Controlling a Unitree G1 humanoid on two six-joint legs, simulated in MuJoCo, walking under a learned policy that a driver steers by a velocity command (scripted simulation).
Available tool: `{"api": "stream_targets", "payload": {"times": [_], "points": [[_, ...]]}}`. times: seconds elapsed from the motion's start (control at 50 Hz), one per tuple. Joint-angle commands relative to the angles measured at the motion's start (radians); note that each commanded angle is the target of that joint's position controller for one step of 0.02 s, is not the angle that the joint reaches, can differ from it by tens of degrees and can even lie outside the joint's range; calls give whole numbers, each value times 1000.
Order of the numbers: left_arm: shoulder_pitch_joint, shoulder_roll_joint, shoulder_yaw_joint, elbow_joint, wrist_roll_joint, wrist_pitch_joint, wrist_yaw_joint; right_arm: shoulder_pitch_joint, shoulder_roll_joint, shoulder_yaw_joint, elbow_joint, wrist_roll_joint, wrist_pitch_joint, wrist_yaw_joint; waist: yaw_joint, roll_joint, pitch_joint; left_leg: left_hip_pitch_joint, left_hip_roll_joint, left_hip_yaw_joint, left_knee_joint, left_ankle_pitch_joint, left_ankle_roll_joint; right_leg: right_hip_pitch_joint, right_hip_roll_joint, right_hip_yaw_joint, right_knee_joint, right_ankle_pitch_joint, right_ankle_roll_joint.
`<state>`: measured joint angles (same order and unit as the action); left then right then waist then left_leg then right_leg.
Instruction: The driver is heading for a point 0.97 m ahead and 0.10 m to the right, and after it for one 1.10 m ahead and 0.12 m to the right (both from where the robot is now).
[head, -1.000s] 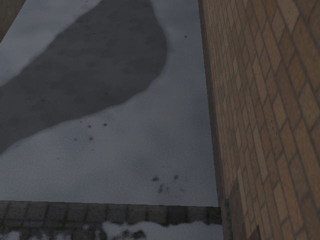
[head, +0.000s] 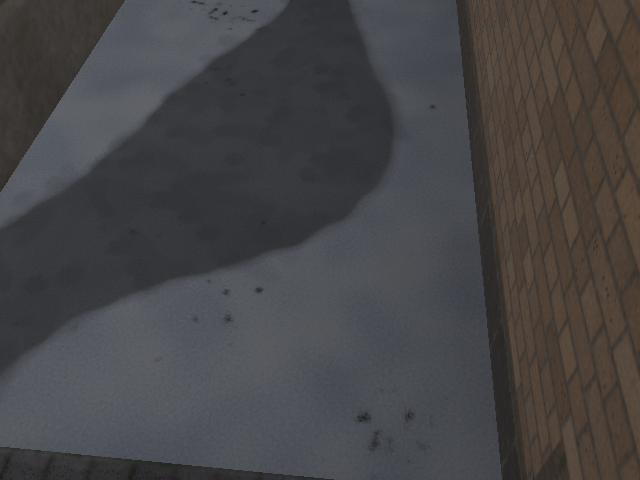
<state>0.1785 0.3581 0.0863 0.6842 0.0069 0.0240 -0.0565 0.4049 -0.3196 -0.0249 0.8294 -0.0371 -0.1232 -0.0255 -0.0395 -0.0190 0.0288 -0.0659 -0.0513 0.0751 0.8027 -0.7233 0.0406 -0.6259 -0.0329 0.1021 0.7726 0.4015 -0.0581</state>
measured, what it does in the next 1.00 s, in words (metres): goes down: right foot 0.17 m lower, then left foot 0.17 m lower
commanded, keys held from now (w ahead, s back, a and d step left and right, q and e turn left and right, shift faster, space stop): w+e+shift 0.40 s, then w+q+shift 0.60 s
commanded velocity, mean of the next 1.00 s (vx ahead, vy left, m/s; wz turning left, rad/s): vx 0.64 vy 0.33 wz -0.19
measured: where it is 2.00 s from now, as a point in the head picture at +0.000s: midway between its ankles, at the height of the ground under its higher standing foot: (351, 292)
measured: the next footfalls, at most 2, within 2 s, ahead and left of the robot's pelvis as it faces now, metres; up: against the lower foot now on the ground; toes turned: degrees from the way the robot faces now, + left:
right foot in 0.14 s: +0.18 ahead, -0.14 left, -0.17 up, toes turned -13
left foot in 0.70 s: +0.58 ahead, -0.10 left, -0.35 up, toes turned -23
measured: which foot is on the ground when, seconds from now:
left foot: down 0.00-0.14, up 0.16-0.68, down 0.70-0.96, up 0.98-1.00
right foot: up 0.00-0.12, down 0.14-0.68, up 0.70-0.98, down 1.00-1.00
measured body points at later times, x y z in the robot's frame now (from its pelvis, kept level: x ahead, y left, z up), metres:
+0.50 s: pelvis +0.30 -0.11 -0.17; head +0.30 -0.18 +0.28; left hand +0.35 +0.19 -0.25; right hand +0.39 -0.36 -0.31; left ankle +0.56 -0.06 -0.83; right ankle +0.14 -0.13 -0.85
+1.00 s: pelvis +0.70 -0.16 -0.40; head +0.72 -0.20 +0.05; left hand +0.90 +0.08 -0.50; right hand +0.63 -0.42 -0.55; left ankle +0.56 -0.10 -1.01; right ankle +0.72 -0.26 -1.15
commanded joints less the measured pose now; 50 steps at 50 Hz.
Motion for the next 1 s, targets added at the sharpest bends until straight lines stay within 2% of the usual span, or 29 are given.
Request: {"api": "stream_targets", "payload": {"times": [0.02,0.08,0.12,0.14,0.16,0.18,0.2,0.22,0.24,0.26,0.28,0.3,0.32,0.36,0.44,0.58,0.62,0.66,0.68,0.7,0.72,0.74,0.76,0.82,0.84,0.86,0.88,0.92,1.0], "points": [[-111,17,-7,-31,-11,-11,-17,23,-102,-16,-3,0,-29,7,-37,42,171,-322,222,-82,-158,358,62,201,-7,-147,-121,99,15],[111,24,1,77,21,29,35,108,-116,-19,83,-9,-10,-4,17,80,185,-181,228,6,107,864,47,311,19,-240,-252,-95,-36],[494,86,34,195,52,15,65,66,-120,-23,100,-20,25,3,200,64,-53,-189,181,45,696,1141,44,703,84,-247,-306,-245,-107],[626,158,61,234,63,-1,56,-43,-70,-20,89,-26,34,0,322,-114,-29,-570,48,65,1334,443,18,934,5,-96,-297,-311,-220],[585,221,51,239,34,-25,50,-78,53,17,5,-19,15,4,218,-249,-47,-968,15,-22,1457,-92,3,1083,-83,17,26,158,-221],[534,176,40,199,-12,-36,42,-35,23,30,-58,-31,8,8,157,-99,-181,-1018,67,-90,1345,-26,-22,1068,-173,255,-40,103,-291],[506,203,57,194,-21,-36,51,-108,-44,20,-118,-32,2,15,181,-77,-201,-1089,49,-133,1225,-4,-61,997,-303,556,-319,-469,-433],[418,128,41,178,-12,-36,54,-168,-117,-2,-63,-54,22,13,129,139,-57,-1020,132,-182,1005,86,-41,747,-309,604,-467,-1084,-375],[367,113,25,187,-15,-50,72,-229,-96,3,-76,-65,47,15,94,79,69,-1027,146,-198,1007,10,-33,533,-320,734,-450,-1132,-390],[336,20,-14,198,-14,-82,85,-285,-103,2,-88,-66,79,15,57,200,138,-947,217,-246,676,400,-53,369,-293,605,-484,-1131,-316],[224,-3,-30,199,-63,-79,102,-340,-91,13,-133,-39,104,27,5,-20,191,-594,226,-181,231,552,-89,19,-45,287,-520,-1003,-264],[331,55,-22,151,48,-70,176,-254,-4,14,-75,-79,166,8,34,314,342,-652,97,-61,391,603,-77,119,-254,506,-428,130,-162],[409,128,15,208,41,-82,191,-137,39,15,-30,-93,211,5,16,255,224,-695,129,-105,402,676,-51,268,-289,470,-289,655,-98],[379,62,17,237,-19,-100,195,-156,9,6,-79,-33,241,67,13,29,91,-582,96,-135,80,1049,-21,270,-41,233,-165,236,56],[285,6,6,204,-53,-98,234,-238,40,21,-106,-51,217,108,39,-86,7,-421,34,-133,-24,1303,-18,224,34,182,-29,-181,38],[414,48,44,316,4,-55,285,-418,35,13,-105,-65,193,149,250,-79,73,-745,-1,-184,-178,1077,-1,627,-137,100,226,-84,-16],[403,90,60,338,19,-51,300,-395,3,-4,-95,-52,201,148,211,-101,98,-840,47,-131,-184,909,-4,698,-250,106,325,53,-30],[127,115,71,272,26,-71,296,-53,-50,-19,-16,-32,207,146,-9,-117,-14,-256,28,-3,-264,787,56,355,-235,-58,542,244,-13],[65,104,71,272,40,-90,281,137,-92,-44,41,-17,209,140,-127,27,-69,122,-16,37,-305,891,140,77,-136,-176,873,-124,13],[-43,27,50,268,58,-104,250,243,-92,-65,75,22,194,117,-267,309,86,287,-12,3,-529,1140,245,-244,53,-315,1282,-1037,51],[8,15,38,200,58,-110,232,217,-143,-58,39,20,182,104,-142,264,96,447,96,-242,-299,1889,357,-531,134,-269,1416,-1216,87],[135,5,15,185,43,-124,213,87,-223,-82,-3,9,193,79,-90,213,-141,736,289,-524,-296,1572,490,-683,103,-125,1225,-1097,104],[134,21,19,205,36,-121,198,-3,-147,-65,-46,-14,195,63,-92,46,-174,554,281,-569,-339,1259,499,-556,7,-86,1085,-1006,85],[-11,86,26,198,25,-95,147,-249,-29,-4,-119,-11,171,66,19,-159,39,-131,117,-442,-489,905,312,-43,-92,-54,118,-833,83],[-33,84,26,208,-5,-68,150,-266,-67,-16,-107,1,172,88,26,-70,64,-381,97,-417,-533,985,277,296,-26,-125,-80,-852,78],[155,27,14,276,-9,-57,149,-280,-97,-31,-99,-4,158,91,83,88,-92,-458,112,-424,-396,1100,264,571,-18,-143,105,-514,69],[251,104,29,307,-27,-87,148,-333,-59,-25,-106,-7,137,79,132,2,-167,-468,16,-295,-157,676,140,663,-79,-90,-77,-76,69],[186,53,15,321,-16,-67,146,-216,-30,-18,-48,10,119,116,48,14,-93,-579,-72,-196,-27,310,41,852,-23,-167,-310,37,98],[351,68,22,309,62,-51,149,-257,-62,-14,-56,16,161,140,202,-43,6,-782,-85,-129,696,107,71,1097,-174,-83,-483,-40,2]]}}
